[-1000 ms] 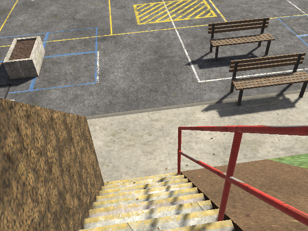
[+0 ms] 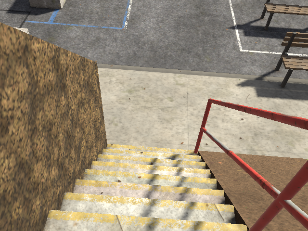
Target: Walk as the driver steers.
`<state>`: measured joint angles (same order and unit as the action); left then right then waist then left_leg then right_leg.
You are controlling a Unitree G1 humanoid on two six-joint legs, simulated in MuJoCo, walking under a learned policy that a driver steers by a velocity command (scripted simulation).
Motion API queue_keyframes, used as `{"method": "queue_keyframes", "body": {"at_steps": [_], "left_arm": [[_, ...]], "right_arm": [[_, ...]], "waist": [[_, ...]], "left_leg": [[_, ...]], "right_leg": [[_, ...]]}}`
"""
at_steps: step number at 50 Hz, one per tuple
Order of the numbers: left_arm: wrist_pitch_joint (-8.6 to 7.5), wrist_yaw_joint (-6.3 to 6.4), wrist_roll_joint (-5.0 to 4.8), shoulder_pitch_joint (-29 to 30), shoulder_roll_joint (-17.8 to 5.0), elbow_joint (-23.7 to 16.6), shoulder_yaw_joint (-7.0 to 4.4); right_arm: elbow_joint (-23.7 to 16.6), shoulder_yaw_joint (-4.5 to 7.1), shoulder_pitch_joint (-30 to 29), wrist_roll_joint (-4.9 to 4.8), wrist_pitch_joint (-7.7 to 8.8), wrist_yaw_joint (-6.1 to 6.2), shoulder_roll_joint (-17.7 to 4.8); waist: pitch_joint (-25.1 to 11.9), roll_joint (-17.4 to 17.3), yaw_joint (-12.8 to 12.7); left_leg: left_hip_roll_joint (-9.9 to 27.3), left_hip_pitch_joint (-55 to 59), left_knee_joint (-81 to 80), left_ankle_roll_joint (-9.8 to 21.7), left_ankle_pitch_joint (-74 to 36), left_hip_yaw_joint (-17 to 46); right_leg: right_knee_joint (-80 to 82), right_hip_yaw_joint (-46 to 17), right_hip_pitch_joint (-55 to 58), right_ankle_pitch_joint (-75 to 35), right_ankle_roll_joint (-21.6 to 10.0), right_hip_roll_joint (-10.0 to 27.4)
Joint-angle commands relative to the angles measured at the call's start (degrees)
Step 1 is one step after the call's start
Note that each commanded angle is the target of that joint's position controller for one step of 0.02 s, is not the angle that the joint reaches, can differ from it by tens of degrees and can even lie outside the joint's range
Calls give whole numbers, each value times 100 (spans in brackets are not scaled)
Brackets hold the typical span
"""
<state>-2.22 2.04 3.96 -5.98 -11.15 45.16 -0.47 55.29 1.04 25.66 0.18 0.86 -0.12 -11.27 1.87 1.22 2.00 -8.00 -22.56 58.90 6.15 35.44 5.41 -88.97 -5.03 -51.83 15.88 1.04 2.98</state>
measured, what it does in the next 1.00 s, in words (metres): goes down: right foot 0.22 m lower, then left foot 0.21 m lower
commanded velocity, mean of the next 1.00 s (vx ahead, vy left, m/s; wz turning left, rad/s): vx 1.00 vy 0.00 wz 0.05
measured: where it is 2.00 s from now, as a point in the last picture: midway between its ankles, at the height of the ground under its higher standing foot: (149, 187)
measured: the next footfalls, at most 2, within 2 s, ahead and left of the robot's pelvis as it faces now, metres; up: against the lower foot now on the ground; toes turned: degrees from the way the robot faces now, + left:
right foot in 0.20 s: +0.20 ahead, -0.13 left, -0.22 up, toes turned +11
left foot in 0.62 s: +0.45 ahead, +0.13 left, -0.43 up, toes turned +14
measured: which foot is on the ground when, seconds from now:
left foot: down 0.00-0.20, up 0.22-0.60, down 0.62-1.00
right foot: up 0.00-0.18, down 0.20-0.62, up 0.64-0.98, down 1.00-1.00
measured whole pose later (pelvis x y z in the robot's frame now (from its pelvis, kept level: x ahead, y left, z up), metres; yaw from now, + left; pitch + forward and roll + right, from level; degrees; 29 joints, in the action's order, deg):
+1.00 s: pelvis +0.60 +0.02 -0.55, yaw -1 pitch -3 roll +4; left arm -0.2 -0.8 0.7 -13.7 -14.0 47.4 -2.3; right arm 54.8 1.6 22.7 2.9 3.6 1.8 -11.8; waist 0.0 3.5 -0.4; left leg 7.7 -19.8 98.6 2.0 45.4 -13.1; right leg -35.8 1.7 -19.6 -10.5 -9.7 1.0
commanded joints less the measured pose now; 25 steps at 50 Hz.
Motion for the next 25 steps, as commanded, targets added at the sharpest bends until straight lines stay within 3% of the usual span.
{"method": "queue_keyframes", "body": {"at_steps": [1,2,3,4,5,6,7,8,9,10,11,12,13,14,15,16,17,18,19,20,21,22,23,24,25], "left_arm": [[-41,3,-78,-869,-830,16,-235],[-54,-82,-119,-528,-805,-158,-205],[-81,-168,-134,-436,-556,-180,-114],[-65,-202,-251,-272,-316,-289,-31],[-64,-217,-286,-165,-227,-345,6],[-89,-203,-235,-330,-295,-299,-81],[-117,-153,-215,-710,-483,-261,-147],[-114,-67,-318,-1829,-810,28,-333],[-88,-29,-357,-2903,-1107,389,-482],[-57,-86,-541,-3582,-1078,424,-554],[-47,-217,-586,-3150,-683,429,-316],[-88,-394,-402,-2600,-705,331,-170],[-215,-446,-407,-2918,-592,480,-179],[-244,-450,-378,-3228,-582,640,-135],[-283,-373,-369,-2854,-264,716,-21],[-419,-326,-402,-3129,-583,805,-39],[-415,-223,-346,-2781,-512,765,1],[-377,-197,-297,-2279,-474,692,78],[-402,-226,-311,-2322,-947,673,-15],[-447,-155,-430,-2170,-783,676,13],[-482,-119,-493,-2233,-887,656,26],[-441,-79,-520,-1830,-817,523,24],[-399,-74,-561,-1763,-816,462,32],[-339,-99,-459,-2025,-763,538,18],[-302,-134,-301,-2003,-933,582,-83]], "right_arm": [[-580,148,-447,11,258,123,-783],[-677,69,-566,-97,269,159,-558],[-785,49,-926,-201,291,190,-518],[-886,62,-886,-208,278,168,-664],[-875,125,-648,-156,253,125,-758],[-903,120,-775,-81,246,88,-748],[-961,106,-856,7,210,51,-715],[-1079,163,-1461,89,139,120,-877],[-1152,134,-1671,8,76,75,-642],[-1129,161,-1691,-32,68,63,-622],[-1308,9,-1790,27,44,80,125],[-1655,-138,-970,-106,87,190,495],[-1453,-113,-981,86,82,219,133],[-1301,-112,-1059,217,72,237,113],[-1200,-114,-1340,378,60,203,134],[-1532,-150,-1468,417,125,205,222],[-1799,-221,-1864,240,172,182,161],[-1705,-176,-2185,241,145,151,1],[-1234,-67,-1925,252,89,137,-127],[-1297,-4,-2203,227,136,73,-370],[-1305,28,-2462,169,241,17,-399],[-1422,-86,-2751,120,309,-67,-271],[-1439,-108,-2963,72,319,-106,-134],[-1477,-96,-3125,24,285,-132,-196],[-1482,-77,-3047,-29,217,-132,-242]], "waist": [[-481,-585,-741],[-434,-209,-613],[-421,-107,-700],[-349,-280,-511],[-268,-579,-213],[-156,-1083,-168],[-5,-1398,-249],[-282,-1644,-892],[-447,-1188,-1239],[-96,-371,-1785],[529,952,-1314],[402,1746,-190],[189,887,-240],[166,608,-303],[391,-56,-101],[282,940,15],[378,628,186],[728,379,193],[377,237,156],[527,-92,174],[495,-65,67],[409,-238,100],[329,64,-75],[498,250,-401],[420,772,-538]], "left_leg": [[1118,-820,-972,1254,-3791,2580],[521,-1546,-642,976,-2440,1911],[289,-2155,-245,735,-1461,1571],[246,-1928,-246,726,-1439,1351],[257,-1604,-176,729,-1479,1342],[386,-1343,220,772,-1723,1601],[402,-1076,690,812,-2314,1659],[626,-787,1678,904,-3218,1824],[546,-933,2856,778,-4998,1400],[-79,-1457,5698,631,-4860,721],[-1042,-3550,7454,644,659,455],[-519,-4972,7099,576,866,256],[-48,-5439,6045,620,-12,445],[18,-5331,6181,536,11,490],[83,-5317,5381,459,-1284,656],[345,-5483,4710,220,-1723,854],[399,-4803,2666,-219,-2886,840],[517,-3417,1893,-385,-3688,643],[335,-2578,2579,-339,-4441,414],[397,-2937,1372,-237,-5884,615],[324,-2851,760,-114,-6444,447],[416,-1656,-307,-129,-7479,-106],[521,-854,-547,-178,-7676,-483],[633,-801,-1088,-246,-7280,-630],[927,-745,-1681,-183,-7062,-292]], "right_leg": [[1770,57,955,-3068,187,-177],[2903,390,2020,-4172,145,-397],[3555,504,3103,-5202,75,-522],[4221,756,3421,-4757,83,-706],[4706,911,3612,-4575,3,-745],[4596,564,3611,-4630,-193,-607],[4679,492,3573,-4169,-310,-541],[4998,107,4034,-3961,-489,-189],[5286,317,5068,-3654,-537,-150],[7012,66,5598,-3646,-909,328],[6100,-437,5871,-5209,-792,924],[4107,-1063,6393,-7337,-550,1314],[4629,-1281,6322,-5730,-614,1372],[4651,-1447,5677,-4647,-806,1324],[4603,-1055,4587,-2834,-399,662],[4421,-2043,4367,-3700,-613,1138],[5066,-2354,3200,-2639,-780,1364],[5327,-2496,1681,-1865,-943,1221],[5032,-2397,1445,-1441,-894,1154],[4318,-1969,1750,-476,-748,722],[4129,-1608,2005,-499,-711,571],[4156,-1008,1337,629,-666,232],[4245,-879,1222,857,-828,191],[4156,-829,1580,848,-996,148],[3807,-819,2393,815,-1174,205]]}}
Over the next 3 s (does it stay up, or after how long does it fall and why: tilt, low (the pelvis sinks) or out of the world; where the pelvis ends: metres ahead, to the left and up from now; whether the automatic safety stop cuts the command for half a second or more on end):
stays up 1.75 -0.12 -1.69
